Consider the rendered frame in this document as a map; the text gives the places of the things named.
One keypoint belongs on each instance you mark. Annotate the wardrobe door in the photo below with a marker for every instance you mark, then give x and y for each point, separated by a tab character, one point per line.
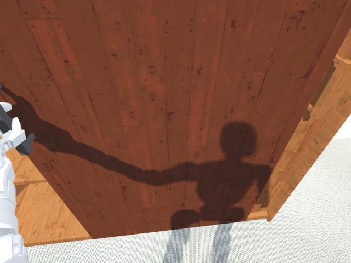
303	135
157	115

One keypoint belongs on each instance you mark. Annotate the left robot hand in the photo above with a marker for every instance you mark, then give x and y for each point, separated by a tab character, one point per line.
14	137

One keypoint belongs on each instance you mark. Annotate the robot left forearm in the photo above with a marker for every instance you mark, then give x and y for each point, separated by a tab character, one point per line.
8	220

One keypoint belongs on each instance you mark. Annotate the robot left upper arm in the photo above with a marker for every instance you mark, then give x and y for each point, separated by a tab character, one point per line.
12	249

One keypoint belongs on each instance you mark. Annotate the handle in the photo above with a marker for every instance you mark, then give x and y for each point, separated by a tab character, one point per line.
6	124
331	88

